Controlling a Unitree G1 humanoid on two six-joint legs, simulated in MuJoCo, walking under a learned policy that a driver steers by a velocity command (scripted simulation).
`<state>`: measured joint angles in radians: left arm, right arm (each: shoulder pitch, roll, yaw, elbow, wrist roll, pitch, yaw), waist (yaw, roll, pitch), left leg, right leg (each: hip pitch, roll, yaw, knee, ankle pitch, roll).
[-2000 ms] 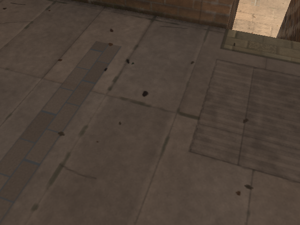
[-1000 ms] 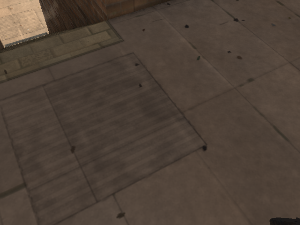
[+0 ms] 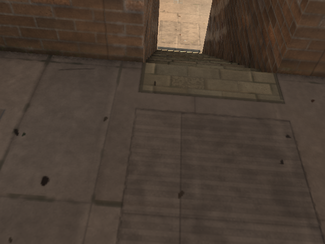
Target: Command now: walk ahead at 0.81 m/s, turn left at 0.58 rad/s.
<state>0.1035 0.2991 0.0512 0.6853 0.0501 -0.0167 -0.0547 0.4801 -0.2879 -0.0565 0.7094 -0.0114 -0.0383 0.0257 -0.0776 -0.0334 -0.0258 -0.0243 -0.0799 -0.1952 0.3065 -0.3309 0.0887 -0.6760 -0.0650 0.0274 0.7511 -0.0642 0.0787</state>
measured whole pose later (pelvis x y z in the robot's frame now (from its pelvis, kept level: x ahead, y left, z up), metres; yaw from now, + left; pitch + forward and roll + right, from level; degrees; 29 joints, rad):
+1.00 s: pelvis +0.48 -0.08 -0.01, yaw -41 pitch +1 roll +3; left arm 0.14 0.33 0.08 0.56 -0.02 0.09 -0.01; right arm 0.11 -0.34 -0.10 0.73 0.01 -0.01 0.00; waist -0.02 0.00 0.08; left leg -0.27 0.11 0.28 0.50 -0.21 -0.02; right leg -0.37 -0.09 -0.04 0.66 -0.25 -0.01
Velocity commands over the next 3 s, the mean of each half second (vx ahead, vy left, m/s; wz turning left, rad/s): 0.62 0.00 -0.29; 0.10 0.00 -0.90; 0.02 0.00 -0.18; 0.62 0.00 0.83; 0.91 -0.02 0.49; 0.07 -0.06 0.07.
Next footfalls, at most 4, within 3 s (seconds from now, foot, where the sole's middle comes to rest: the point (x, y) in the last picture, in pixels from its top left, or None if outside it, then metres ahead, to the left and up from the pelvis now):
0.12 right None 0.27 -0.13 -0.78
0.54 left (147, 212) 0.63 0.00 -0.78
1.00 right None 0.46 -0.21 -0.78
1.46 left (158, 217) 0.60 -0.04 -0.78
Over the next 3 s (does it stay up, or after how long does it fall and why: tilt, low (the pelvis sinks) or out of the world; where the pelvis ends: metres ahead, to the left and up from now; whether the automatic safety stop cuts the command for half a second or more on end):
stays up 1.30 -0.25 -0.03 its command is cut before an obstacle after 2.5 s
